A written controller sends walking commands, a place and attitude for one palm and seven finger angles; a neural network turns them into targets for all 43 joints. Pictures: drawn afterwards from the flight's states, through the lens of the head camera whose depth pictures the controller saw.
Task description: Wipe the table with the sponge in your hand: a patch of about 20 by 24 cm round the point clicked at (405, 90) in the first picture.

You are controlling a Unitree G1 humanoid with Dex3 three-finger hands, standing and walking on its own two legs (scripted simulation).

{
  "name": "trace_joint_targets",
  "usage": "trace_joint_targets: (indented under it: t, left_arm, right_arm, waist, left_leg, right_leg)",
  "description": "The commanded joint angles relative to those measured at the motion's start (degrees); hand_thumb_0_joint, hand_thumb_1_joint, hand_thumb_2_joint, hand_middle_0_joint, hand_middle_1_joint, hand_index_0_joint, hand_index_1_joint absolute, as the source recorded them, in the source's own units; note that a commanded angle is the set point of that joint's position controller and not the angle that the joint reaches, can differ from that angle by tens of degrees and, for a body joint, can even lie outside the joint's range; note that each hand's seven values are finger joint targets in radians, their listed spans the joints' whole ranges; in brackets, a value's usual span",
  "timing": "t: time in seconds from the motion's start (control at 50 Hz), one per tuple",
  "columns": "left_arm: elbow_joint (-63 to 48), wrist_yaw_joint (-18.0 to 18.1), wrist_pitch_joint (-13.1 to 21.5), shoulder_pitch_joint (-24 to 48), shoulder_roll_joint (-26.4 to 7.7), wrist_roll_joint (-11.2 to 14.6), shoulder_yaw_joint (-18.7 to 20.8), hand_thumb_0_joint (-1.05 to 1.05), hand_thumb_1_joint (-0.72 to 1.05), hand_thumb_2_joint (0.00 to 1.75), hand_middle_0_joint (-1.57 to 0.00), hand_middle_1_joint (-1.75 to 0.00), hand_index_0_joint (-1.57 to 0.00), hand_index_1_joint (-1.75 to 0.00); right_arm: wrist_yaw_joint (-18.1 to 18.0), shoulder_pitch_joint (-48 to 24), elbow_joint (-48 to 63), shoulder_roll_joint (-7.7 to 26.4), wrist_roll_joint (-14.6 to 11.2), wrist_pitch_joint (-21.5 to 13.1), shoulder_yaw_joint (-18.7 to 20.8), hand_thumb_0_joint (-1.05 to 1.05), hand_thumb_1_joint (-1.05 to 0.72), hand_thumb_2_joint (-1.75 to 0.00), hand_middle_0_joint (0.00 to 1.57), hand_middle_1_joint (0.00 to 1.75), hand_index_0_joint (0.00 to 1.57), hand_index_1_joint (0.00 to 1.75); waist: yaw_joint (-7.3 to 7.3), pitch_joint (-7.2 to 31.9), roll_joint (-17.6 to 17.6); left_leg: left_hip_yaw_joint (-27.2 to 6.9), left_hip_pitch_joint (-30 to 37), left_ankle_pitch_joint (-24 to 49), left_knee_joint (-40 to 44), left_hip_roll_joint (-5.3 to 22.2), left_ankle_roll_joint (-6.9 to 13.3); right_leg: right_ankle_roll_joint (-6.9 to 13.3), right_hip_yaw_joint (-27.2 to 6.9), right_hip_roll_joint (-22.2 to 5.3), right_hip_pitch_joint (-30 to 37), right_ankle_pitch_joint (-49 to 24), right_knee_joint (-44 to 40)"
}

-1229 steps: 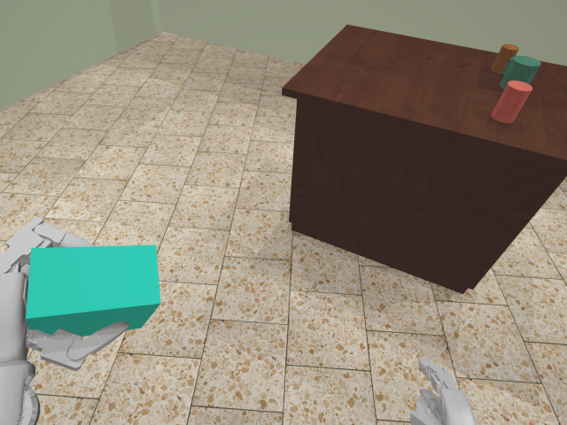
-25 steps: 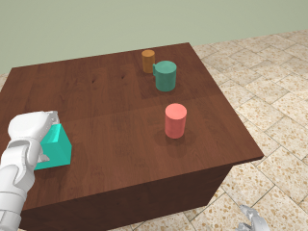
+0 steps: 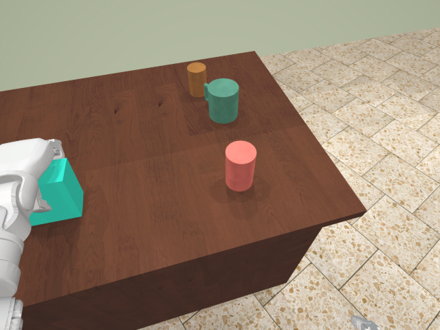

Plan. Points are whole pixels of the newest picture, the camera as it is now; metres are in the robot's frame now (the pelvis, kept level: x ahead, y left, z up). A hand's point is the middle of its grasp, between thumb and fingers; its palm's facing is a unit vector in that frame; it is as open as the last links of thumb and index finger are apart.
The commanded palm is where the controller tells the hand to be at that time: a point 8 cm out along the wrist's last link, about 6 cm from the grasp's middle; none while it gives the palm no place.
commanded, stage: wipe forward along the first lane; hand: left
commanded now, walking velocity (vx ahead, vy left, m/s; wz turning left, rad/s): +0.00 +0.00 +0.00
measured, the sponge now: (46, 198) +0.33 +0.38 +0.02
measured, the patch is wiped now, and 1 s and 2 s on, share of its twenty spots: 0.30 0.35 0.55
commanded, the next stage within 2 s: slide across to the middle lane in 0.40 s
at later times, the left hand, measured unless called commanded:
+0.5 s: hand (38, 159) +0.39 +0.40 +0.08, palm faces -0.14 +0.04 -0.99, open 10.3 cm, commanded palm +0.38 +0.38 +0.12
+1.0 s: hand (64, 153) +0.41 +0.35 +0.07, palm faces -0.08 +0.02 -1.00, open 10.4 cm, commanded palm +0.40 +0.33 +0.13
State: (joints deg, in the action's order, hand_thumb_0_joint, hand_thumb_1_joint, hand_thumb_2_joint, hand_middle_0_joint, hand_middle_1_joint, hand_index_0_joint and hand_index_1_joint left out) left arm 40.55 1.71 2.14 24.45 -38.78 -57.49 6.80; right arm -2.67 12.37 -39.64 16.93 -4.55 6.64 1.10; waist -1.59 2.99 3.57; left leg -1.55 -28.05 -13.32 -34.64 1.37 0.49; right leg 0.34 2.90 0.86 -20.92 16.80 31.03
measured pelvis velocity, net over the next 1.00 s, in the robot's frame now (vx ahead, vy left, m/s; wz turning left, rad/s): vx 0.01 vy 0.02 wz -0.01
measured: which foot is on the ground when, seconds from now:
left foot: down 0.00-1.00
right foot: down 0.00-1.00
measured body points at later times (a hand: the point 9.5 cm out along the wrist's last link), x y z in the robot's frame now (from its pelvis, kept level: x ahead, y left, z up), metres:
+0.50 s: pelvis +0.00 +0.01 -0.01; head +0.05 +0.02 +0.44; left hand +0.39 +0.39 +0.13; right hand +0.09 -0.26 -0.13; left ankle +0.04 +0.11 -0.73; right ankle -0.01 -0.12 -0.73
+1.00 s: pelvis +0.01 +0.02 +0.00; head +0.06 +0.02 +0.45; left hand +0.41 +0.35 +0.13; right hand +0.14 -0.23 -0.12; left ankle +0.04 +0.11 -0.73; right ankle -0.01 -0.12 -0.73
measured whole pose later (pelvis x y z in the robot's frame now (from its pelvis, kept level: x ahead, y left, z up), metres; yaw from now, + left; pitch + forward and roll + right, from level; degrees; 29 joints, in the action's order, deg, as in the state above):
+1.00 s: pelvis +0.01 +0.02 +0.00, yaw +0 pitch +9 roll -2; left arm 46.0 6.7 -5.0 34.6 -33.7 -58.9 -0.8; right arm -0.9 11.4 -40.3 15.0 -4.6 7.2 1.3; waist -0.8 3.8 3.1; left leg -0.3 -28.6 -13.9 -34.0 -0.1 2.2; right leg -0.7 1.8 -0.6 -21.0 16.5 29.1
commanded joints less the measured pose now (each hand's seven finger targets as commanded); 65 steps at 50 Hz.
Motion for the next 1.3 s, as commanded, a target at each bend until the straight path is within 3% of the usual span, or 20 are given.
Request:
trace_joint_targets:
  t: [0.0,0.04,0.18,0.2,0.26,0.34,0.4,0.44,0.5,0.52,0.6,0.66,0.76,0.8,0.9,0.96,1.06,1.1,1.18,1.28]
  left_arm:
    - [-4.88,2.4,-0.04,16.53,-18.81,-1.93,5.41,0.0,0.1,1.3,-1.2,-1.6,-1.2,-1.6]
    - [-2.97,2.89,0.38,19.01,-18.37,-2.62,4.35,0.0,0.1,1.3,-1.2,-1.6,-1.2,-1.6]
    - [-0.55,4.59,1.41,20.65,-16.79,-2.96,3.49,0.0,0.1,1.3,-1.2,-1.6,-1.2,-1.6]
    - [-0.65,4.75,1.65,21.35,-18.82,-2.98,5.27,0.0,0.1,1.3,-1.2,-1.6,-1.2,-1.6]
    - [2.15,5.32,1.28,24.74,-19.29,-3.15,4.4,0.0,0.1,1.3,-1.2,-1.6,-1.2,-1.6]
    - [5.89,5.53,0.75,29.97,-21.5,-5.09,3.59,0.0,0.1,1.3,-1.2,-1.6,-1.2,-1.6]
    - [5.77,5.06,0.89,32.9,-20.4,-5.96,1.81,0.0,0.1,1.3,-1.2,-1.6,-1.2,-1.6]
    - [7.98,4.71,0.49,34.65,-21.17,-6.19,1.32,0.0,0.1,1.3,-1.2,-1.6,-1.2,-1.6]
    - [6.19,3.84,1.56,33.08,-21.43,-4.55,2.72,0.0,0.1,1.3,-1.2,-1.6,-1.2,-1.6]
    - [4.98,3.58,1.95,33.09,-19.61,-3.97,1.33,0.0,0.1,1.3,-1.2,-1.6,-1.2,-1.6]
    - [-1.16,3.75,3.1,31.44,-16.92,-1.54,1.35,0.0,0.1,1.3,-1.2,-1.6,-1.2,-1.6]
    - [-5.13,4.75,2.28,31.95,-13.05,-0.12,-1.18,0.0,0.1,1.3,-1.2,-1.6,-1.2,-1.6]
    - [-3.73,7.09,-1.57,31.61,-14.96,-1.15,1.17,0.0,0.1,1.3,-1.2,-1.6,-1.2,-1.6]
    - [-5.47,7.65,-3.05,31.12,-14.29,-1.44,0.99,0.0,0.1,1.3,-1.2,-1.6,-1.2,-1.6]
    - [-5.05,7.4,-6.51,32.27,-10.69,-1.62,-2.29,0.0,0.1,1.3,-1.2,-1.6,-1.2,-1.6]
    - [-6.36,6.5,-7.45,34.07,-5.91,-1.17,-6.56,0.0,0.1,1.3,-1.2,-1.6,-1.2,-1.6]
    - [-7.71,5.22,-8.17,35.16,-3.52,-0.48,-8.56,0.0,0.1,1.3,-1.2,-1.6,-1.2,-1.6]
    - [-7.99,5.05,-8.41,37.04,-5.22,-0.57,-7.44,0.0,0.1,1.3,-1.2,-1.6,-1.2,-1.6]
    - [-7.77,5.21,-9.13,36.87,-2.89,-1.41,-9.09,0.0,0.1,1.3,-1.2,-1.6,-1.2,-1.6]
    - [-5.01,5.8,-10.85,30.19,-6.91,-1.64,-4.39,0.0,0.1,1.3,-1.2,-1.6,-1.2,-1.6]
  right_arm:
    - [-0.19,-1.19,6.47,8.75,0.25,-1.84,2.87,0.0,-0.9,-0.9,0.2,0.3,0.2,0.3]
    - [-0.09,-0.1,5.84,8.88,0.34,-1.64,3.05,0.0,-0.9,-0.9,0.2,0.3,0.2,0.3]
    - [0.52,1.57,5.15,8.94,0.52,-1.09,3.78,0.0,-0.9,-0.9,0.2,0.3,0.2,0.3]
    - [0.5,1.45,5.11,9.12,0.48,-1.07,3.65,0.0,-0.9,-0.9,0.2,0.3,0.2,0.3]
    - [0.35,2.12,4.51,9.4,0.47,-0.85,3.63,0.0,-0.9,-0.9,0.2,0.3,0.2,0.3]
    - [0.27,3.11,3.83,9.67,0.37,-0.77,3.32,0.0,-0.9,-0.9,0.2,0.3,0.2,0.3]
    - [0.44,3.49,4.04,9.34,0.38,-0.92,3.21,0.0,-0.9,-0.9,0.2,0.3,0.2,0.3]
    - [0.29,4.41,3.71,9.62,0.37,-0.64,3.11,0.0,-0.9,-0.9,0.2,0.3,0.2,0.3]
    - [0.23,4.46,4.59,9.32,0.49,-0.69,3.23,0.0,-0.9,-0.9,0.2,0.3,0.2,0.3]
    - [0.23,4.6,4.74,9.16,0.55,-0.57,3.43,0.0,-0.9,-0.9,0.2,0.3,0.2,0.3]
    - [0.33,3.52,5.52,8.68,0.43,-0.5,3.84,0.0,-0.9,-0.9,0.2,0.3,0.2,0.3]
    - [0.5,2.72,5.09,8.48,0.22,-0.57,4.12,0.0,-0.9,-0.9,0.2,0.3,0.2,0.3]
    - [0.67,1.35,4.2,8.57,0.25,-0.65,3.75,0.0,-0.9,-0.9,0.2,0.3,0.2,0.3]
    - [0.95,0.31,4.45,8.3,0.26,-0.92,3.61,0.0,-0.9,-0.9,0.2,0.3,0.2,0.3]
    - [1.3,-0.83,4.62,8.03,0.25,-1.22,3.37,0.0,-0.9,-0.9,0.2,0.3,0.2,0.3]
    - [1.28,-1.14,4.88,7.61,0.17,-1.46,3.31,0.0,-0.9,-0.9,0.2,0.3,0.2,0.3]
    - [0.89,-1.87,5.28,7.29,0.08,-1.52,2.99,0.0,-0.9,-0.9,0.2,0.3,0.2,0.3]
    - [0.69,-2.12,5.13,7.33,0.03,-1.5,2.69,0.0,-0.9,-0.9,0.2,0.3,0.2,0.3]
    - [0.65,-2.28,5.23,6.96,0.23,-1.32,2.52,0.0,-0.9,-0.9,0.2,0.3,0.2,0.3]
    - [0.78,-2.56,5.4,7.42,0.66,-0.63,2.32,0.0,-0.9,-0.9,0.2,0.3,0.2,0.3]
  waist:
    - [0.61,13.48,-0.95]
    - [1.47,12.57,-0.77]
    - [1.7,14.66,-0.76]
    - [1.31,15.29,-0.92]
    - [2.64,14.51,-2.44]
    - [3.33,13.65,-0.03]
    - [3.26,15.47,3.1]
    - [3.93,15.69,2.28]
    - [2.5,19.81,2.88]
    - [2.88,21.08,2.94]
    - [2.29,21.95,2.88]
    - [2.93,19.85,4.18]
    - [2.21,16.9,1.69]
    - [1.27,18.61,3.41]
    - [2.09,19.14,2.59]
    - [3.09,20.04,2.05]
    - [3.51,19.54,0.59]
    - [3.38,18.45,1.46]
    - [3.07,19.37,1.75]
    - [1.13,20.58,-0.61]
  left_leg:
    - [1.02,10.65,5.45,3.2,-2.74,3.34]
    - [0.96,10.49,5.17,2.68,-2.63,3.28]
    - [0.58,10.84,5.98,2.14,-2.3,3.12]
    - [0.21,11.01,6.83,2.43,-2.14,3.12]
    - [0.55,9.57,4.77,2.03,-2.27,3.29]
    - [0.07,9.27,2.49,2.22,-2.36,3.19]
    - [-0.55,10.91,2.6,2.38,-2.16,2.97]
    - [-0.71,10.45,2.29,1.89,-2.13,2.88]
    - [-0.5,11.92,6.01,1.62,-1.95,2.94]
    - [-0.56,13.31,7.31,1.2,-1.85,2.81]
    - [-1.47,16.32,10.37,1.85,-1.08,2.51]
    - [-1.94,18.17,9.57,2.89,-0.78,2.21]
    - [-1.83,16.37,9.19,4.66,-0.99,2.15]
    - [-1.7,17.38,11.31,4.94,-1.02,1.69]
    - [-1.76,18.74,12.12,4.77,-0.92,1.57]
    - [-1.77,20.52,12.95,4.33,-0.94,1.68]
    - [-1.84,21.29,13.89,4.25,-1.09,1.81]
    - [-1.84,21.15,14.04,4.6,-1.17,1.71]
    - [-1.21,21.41,15.57,4.38,-1.53,1.66]
    - [0.2,18.57,17.68,4.08,-2.15,1.98]
  right_leg:
    - [2.73,-1.1,1.57,-0.7,-9.44,-5.35]
    - [2.72,-0.72,1.66,-2.45,-8.72,-4.84]
    - [2.96,-0.44,2.01,-3.82,-8.68,-4.03]
    - [3.17,-0.42,2.09,-3.47,-9.2,-3.9]
    - [2.63,-0.65,1.98,-4.31,-7.95,-3.99]
    - [2.91,-0.56,2.07,-6.73,-4.76,-3.88]
    - [3.34,-0.54,2.24,-7.77,-4.38,-3.61]
    - [3.26,-0.43,2.29,-8.03,-4.2,-3.35]
    - [3.44,-0.77,2.33,-5.15,-7.5,-3.35]
    - [3.36,-0.56,2.44,-5.06,-8.27,-3.0]
    - [3.48,-0.25,2.66,-4.79,-9.24,-3.76]
    - [3.3,0.11,2.6,-6.1,-7.79,-4.32]
    - [3.39,0.45,2.45,-4.36,-7.92,-4.68]
    - [3.64,0.43,2.37,-3.0,-9.09,-4.51]
    - [3.42,0.43,2.22,-2.6,-9.75,-4.91]
    - [3.17,0.47,2.17,-3.14,-10.41,-5.12]
    - [3.07,0.64,2.05,-2.53,-11.56,-5.54]
    - [3.29,0.63,1.94,-2.14,-11.98,-5.66]
    - [3.39,0.62,1.98,-1.54,-13.28,-5.42]
    - [3.32,0.25,1.7,3.51,-18.55,-4.98]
